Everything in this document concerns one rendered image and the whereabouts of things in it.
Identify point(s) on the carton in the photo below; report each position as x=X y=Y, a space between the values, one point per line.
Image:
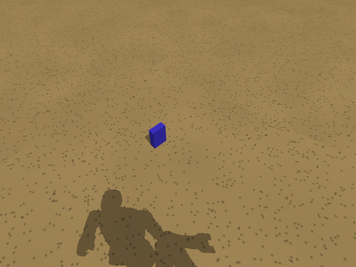
x=157 y=135

